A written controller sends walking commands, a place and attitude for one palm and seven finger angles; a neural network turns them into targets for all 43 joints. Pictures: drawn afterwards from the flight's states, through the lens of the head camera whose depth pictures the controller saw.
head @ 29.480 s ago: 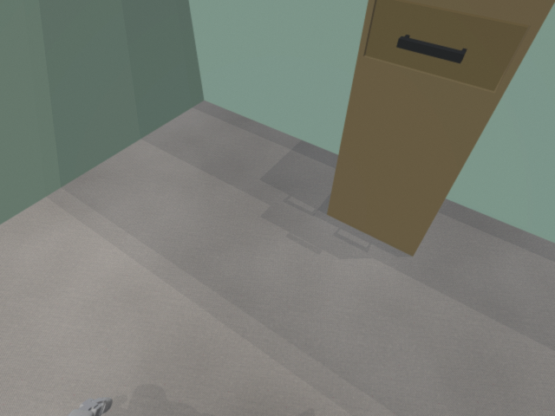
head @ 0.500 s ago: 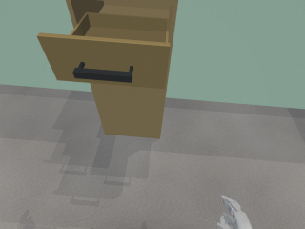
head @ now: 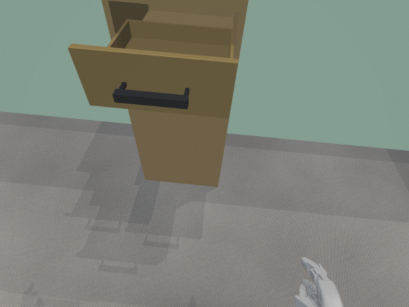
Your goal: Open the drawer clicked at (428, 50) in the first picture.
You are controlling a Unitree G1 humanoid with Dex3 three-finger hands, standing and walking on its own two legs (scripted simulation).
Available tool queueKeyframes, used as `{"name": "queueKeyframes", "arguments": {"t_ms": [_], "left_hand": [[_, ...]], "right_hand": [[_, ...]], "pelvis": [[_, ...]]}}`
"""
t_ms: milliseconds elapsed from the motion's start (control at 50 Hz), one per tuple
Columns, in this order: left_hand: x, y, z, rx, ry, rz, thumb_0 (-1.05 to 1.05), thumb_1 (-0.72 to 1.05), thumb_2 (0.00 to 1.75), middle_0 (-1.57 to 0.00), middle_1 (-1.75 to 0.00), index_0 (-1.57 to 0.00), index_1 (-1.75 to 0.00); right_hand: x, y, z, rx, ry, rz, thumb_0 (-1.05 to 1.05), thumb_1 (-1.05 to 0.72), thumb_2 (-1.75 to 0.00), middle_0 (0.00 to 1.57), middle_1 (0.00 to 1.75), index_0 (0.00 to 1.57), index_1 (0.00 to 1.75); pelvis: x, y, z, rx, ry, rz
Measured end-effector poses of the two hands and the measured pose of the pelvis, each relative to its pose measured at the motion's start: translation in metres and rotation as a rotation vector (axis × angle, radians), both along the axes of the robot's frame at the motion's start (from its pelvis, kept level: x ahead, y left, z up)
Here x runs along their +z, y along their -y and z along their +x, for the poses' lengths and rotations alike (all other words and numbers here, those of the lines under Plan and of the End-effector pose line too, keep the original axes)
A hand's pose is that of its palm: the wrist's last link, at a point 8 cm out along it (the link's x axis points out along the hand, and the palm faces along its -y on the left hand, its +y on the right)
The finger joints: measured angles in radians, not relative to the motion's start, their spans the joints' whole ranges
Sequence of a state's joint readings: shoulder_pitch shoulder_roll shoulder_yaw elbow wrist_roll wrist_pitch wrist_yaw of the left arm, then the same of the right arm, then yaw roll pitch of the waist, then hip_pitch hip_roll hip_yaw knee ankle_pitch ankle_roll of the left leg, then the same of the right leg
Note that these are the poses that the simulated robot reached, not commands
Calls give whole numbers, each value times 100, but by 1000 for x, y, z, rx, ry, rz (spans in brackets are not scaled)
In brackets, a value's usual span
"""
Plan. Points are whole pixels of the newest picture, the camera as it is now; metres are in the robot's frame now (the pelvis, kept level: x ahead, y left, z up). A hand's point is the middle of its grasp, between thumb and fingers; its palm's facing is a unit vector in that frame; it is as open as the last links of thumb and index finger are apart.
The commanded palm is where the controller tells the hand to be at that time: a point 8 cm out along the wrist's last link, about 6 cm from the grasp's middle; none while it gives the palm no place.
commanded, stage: stop stepping back and stand still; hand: left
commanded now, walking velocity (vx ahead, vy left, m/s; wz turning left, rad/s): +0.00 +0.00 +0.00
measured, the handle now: (153, 93) +0.56 +0.16 +0.10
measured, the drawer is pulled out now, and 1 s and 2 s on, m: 0.29 0.29 0.29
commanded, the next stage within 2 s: let the arm hang, fingers relaxed in 0.10 s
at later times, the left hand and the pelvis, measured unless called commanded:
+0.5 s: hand out of the picture +0.03 +0.17 -0.17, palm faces -0.01 -0.98 -0.21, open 7.1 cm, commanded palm none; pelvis -0.04 +0.00 -0.02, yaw +1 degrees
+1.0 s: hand out of the picture -0.05 +0.22 -0.16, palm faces +0.04 -0.94 -0.33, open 7.3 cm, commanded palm none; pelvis -0.05 -0.01 +0.00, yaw +2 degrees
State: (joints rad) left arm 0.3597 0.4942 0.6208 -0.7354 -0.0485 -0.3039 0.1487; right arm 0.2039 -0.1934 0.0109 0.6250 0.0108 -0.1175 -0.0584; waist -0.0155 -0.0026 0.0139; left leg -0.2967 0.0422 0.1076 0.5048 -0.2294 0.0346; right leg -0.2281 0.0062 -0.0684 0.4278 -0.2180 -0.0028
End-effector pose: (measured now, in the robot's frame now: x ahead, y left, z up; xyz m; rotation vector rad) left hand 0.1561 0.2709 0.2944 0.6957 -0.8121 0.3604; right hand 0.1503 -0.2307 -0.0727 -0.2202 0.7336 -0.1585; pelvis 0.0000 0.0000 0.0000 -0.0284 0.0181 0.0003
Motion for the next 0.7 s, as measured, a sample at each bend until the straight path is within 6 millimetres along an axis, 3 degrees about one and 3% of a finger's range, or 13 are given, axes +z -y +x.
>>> {"name": "queueKeyframes", "arguments": {"t_ms": [200, 220, 260, 300, 340, 380, 420, 480, 600, 700], "left_hand": [[-3, -3, -9, -10, -24, 0, 0, 88, 90, -21, -31, -22, -30], [-12, -5, -4, -27, -50, -17, 0, 88, 90, -21, -31, -21, -30], [-60, -19, 22, -5, -279, -125, -1, 89, 90, -20, -31, -21, -30], [-138, -31, 42, 80, -628, -272, -1, 90, 91, -19, -30, -20, -30], [-225, -29, 38, 167, -989, -384, -1, 90, 91, -19, -30, -20, -30], [-305, -13, 10, 218, -1304, -453, 0, 91, 90, -19, -30, -19, -30], [-368, 14, -36, 235, -1566, -526, 0, 91, 90, -19, -30, -19, -30], [-425, 57, -115, 241, -1870, -680, 1, 92, 90, -19, -30, -20, -30], [-450, 41, -207, 422, -2032, -844, -2, 101, 90, -21, -30, -21, -30], [-438, 27, -254, 535, -2132, -856, -1, 96, 90, -20, -30, -21, -30]], "right_hand": [[-4, -3, -21, -16, -23, 0, 1, -90, -89, 20, 30, 20, 30], [-6, -2, -22, -7, -13, 11, 1, -90, -89, 20, 30, 20, 30], [-20, 3, -23, 20, -35, 27, 1, -90, -89, 20, 30, 20, 30], [-36, 11, -27, 15, -71, 39, 1, -90, -89, 20, 30, 21, 30], [-49, 18, -35, -6, -99, 48, 1, -90, -89, 20, 30, 21, 30], [-60, 25, -49, -28, -134, 55, 1, -90, -89, 20, 30, 21, 30], [-68, 30, -68, -51, -198, 57, 0, -90, -89, 20, 30, 20, 30], [-72, 32, -109, -64, -363, 37, 0, -91, -89, 20, 30, 20, 30], [-67, 24, -187, -69, -664, -13, 0, -91, -89, 20, 30, 20, 30], [-64, 13, -213, -79, -752, 12, 1, -91, -89, 20, 30, 20, 30]], "pelvis": [[0, -4, -10, -4, 6, -3], [-1, -6, -11, 4, -1, -5], [-5, -10, -15, 19, -5, 5], [-9, -12, -21, 26, -5, 20], [-13, -11, -26, 24, 1, 40], [-19, -6, -31, 6, 12, 69], [-22, -1, -36, -1, 31, 69], [-17, 3, -41, 17, 44, 40], [-11, 6, -50, 43, 51, -2], [-2, 3, -53, 35, 38, 5]]}}
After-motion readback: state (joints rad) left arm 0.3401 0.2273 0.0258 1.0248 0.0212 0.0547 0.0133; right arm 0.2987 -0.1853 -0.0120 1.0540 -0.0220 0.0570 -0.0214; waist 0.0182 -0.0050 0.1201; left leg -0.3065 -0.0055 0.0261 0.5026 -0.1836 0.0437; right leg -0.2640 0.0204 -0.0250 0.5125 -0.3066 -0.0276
